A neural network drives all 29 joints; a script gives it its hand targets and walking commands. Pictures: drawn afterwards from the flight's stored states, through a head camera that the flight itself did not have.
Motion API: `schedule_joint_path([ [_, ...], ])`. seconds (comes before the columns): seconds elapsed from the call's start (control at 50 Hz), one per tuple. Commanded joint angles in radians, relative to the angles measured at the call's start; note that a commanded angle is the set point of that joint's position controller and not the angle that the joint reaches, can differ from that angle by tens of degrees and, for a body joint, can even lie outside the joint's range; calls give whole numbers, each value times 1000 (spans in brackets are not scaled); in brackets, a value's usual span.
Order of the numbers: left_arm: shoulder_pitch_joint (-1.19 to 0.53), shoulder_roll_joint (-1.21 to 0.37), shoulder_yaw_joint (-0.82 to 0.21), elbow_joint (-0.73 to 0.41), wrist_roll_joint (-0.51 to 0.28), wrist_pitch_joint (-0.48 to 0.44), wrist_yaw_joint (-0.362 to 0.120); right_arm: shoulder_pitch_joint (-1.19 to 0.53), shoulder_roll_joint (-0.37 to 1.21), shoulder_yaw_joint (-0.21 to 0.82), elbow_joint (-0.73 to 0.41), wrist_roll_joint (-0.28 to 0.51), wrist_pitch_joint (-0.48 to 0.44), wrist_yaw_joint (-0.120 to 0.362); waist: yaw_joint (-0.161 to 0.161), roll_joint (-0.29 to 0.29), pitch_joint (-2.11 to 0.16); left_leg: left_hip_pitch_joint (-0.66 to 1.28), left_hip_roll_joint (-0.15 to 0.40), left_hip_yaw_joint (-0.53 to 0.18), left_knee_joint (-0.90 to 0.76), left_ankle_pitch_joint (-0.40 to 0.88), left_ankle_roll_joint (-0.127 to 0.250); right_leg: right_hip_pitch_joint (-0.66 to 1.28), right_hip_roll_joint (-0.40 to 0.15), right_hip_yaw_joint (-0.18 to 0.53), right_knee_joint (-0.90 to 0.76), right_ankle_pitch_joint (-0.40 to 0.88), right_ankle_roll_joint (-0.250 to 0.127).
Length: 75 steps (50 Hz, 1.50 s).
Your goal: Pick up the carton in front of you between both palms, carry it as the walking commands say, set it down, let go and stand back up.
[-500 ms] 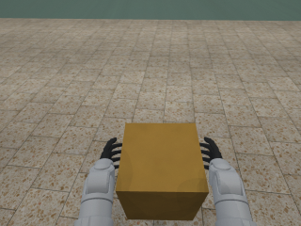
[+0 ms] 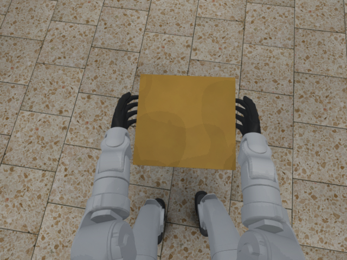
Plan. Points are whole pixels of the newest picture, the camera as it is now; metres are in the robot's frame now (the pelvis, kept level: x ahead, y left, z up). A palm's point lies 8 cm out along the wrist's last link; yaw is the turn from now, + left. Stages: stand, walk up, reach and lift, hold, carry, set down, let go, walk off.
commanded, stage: set down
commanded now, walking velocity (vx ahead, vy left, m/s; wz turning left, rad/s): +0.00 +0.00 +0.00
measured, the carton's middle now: (184, 130) +0.41 -0.02 -0.16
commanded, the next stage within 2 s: none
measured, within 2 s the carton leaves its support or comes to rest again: rests again in 1.74 s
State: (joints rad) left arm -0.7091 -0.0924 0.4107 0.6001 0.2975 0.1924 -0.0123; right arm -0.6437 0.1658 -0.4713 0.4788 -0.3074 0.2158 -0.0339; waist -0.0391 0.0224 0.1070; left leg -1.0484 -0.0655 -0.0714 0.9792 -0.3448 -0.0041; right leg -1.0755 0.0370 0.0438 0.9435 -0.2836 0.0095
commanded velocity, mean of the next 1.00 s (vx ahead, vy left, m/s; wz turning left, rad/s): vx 0.00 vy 0.00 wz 0.00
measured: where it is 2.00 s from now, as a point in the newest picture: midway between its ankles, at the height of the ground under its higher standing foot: (180, 225)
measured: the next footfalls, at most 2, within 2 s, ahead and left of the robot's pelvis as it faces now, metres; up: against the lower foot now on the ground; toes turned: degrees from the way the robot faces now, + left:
none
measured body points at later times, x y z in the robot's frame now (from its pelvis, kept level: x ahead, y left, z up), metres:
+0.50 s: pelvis +0.00 +0.01 -0.12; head +0.26 +0.00 +0.24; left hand +0.49 +0.11 -0.22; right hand +0.44 -0.19 -0.22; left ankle +0.06 +0.12 -0.67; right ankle +0.08 -0.12 -0.67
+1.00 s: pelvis -0.03 +0.01 -0.24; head +0.31 -0.01 +0.05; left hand +0.53 +0.08 -0.37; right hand +0.47 -0.22 -0.37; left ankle +0.06 +0.12 -0.67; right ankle +0.08 -0.12 -0.67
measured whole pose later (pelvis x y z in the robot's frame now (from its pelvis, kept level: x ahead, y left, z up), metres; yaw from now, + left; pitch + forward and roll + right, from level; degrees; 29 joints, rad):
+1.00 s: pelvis -0.03 +0.01 -0.24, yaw +0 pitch +47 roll -1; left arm -1.35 0.12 0.33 0.89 0.19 0.29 0.08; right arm -1.18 -0.03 -0.58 0.64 -0.20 0.32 -0.07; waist -0.11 0.05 0.04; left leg -2.14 -0.16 -0.06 1.88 -0.56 -0.04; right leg -2.16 0.09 0.06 1.84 -0.50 0.07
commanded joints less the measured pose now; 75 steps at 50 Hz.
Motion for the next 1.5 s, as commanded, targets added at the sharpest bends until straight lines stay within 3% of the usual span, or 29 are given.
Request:
schedule_joint_path([
  [0.0, -555, -887, -624, -52, -161, -62, -177, -611, 864, 680, -38, 174, -61, 188, -8, -11, -1232, 215, -93, 32, 45, 396, -8, 554, 94, -12, 114, 483, 21],
  [0.08, -553, -921, -644, -38, -176, -11, -175, -597, 880, 697, -13, 195, -12, 202, -9, -1, -1234, 122, -96, 33, 105, 322, -16, 360, 101, -29, 173, 378, 32],
  [0.16, -561, -937, -568, 55, -143, 51, -195, -601, 869, 603, 70, 163, 47, 235, -24, 16, -1085, -10, -96, 38, 138, 188, -16, 166, 107, -46, 201, 219, 27],
  [0.22, -590, -927, -514, 106, -126, 69, -201, -628, 852, 537, 115, 139, 67, 247, -41, 25, -1041, -90, -98, 44, 174, 160, -15, 68, 107, -53, 233, 187, 24],
  [0.36, -679, -881, -461, 160, -124, 41, -166, -717, 797, 470, 155, 137, 44, 240, -61, 39, -1097, -228, -110, 51, 296, 183, -23, -102, 109, -68, 362, 209, 31],
  [0.62, -936, -814, -517, 153, -205, 54, -103, -960, 724, 494, 117, 228, 66, 213, -93, 54, -1306, -326, -133, 86, 527, 129, -31, -249, 117, -115, 578, 176, 59],
  [0.92, -1147, -686, -428, 276, -205, 68, -93, -1179, 608, 386, 160, 232, 82, 216, -130, 78, -1203, -542, -131, 112, 730, 21, -18, -421, 99, -144, 766, 103, 59],
  [1.24, -1346, -562, -547, 299, -349, 37, -85, -1399, 480, 443, 126, 365, 46, 199, -178, 83, -1210, -579, -112, 125, 967, 78, -7, -419, 69, -153, 979, 199, 61],
  [1.34, -1372, -601, -604, 260, -387, 28, -80, -1425, 476, 467, 95, 413, 37, 208, -202, 152, -1218, -544, -112, 126, 1019, 178, -7, -436, 71, -142, 1021, 295, 49],
  [1.4, -1334, -616, -607, 279, -391, 17, -80, -1378, 482, 459, 134, 408, 32, 213, -199, 142, -1166, -595, -115, 119, 1030, 195, -6, -426, 73, -134, 1046, 332, 46],
  [1.48, -1292, -604, -569, 333, -371, 6, -83, -1336, 476, 422, 187, 379, 25, 226, -199, 134, -1051, -657, -117, 111, 1032, 160, -3, -493, 72, -131, 1057, 287, 47],
])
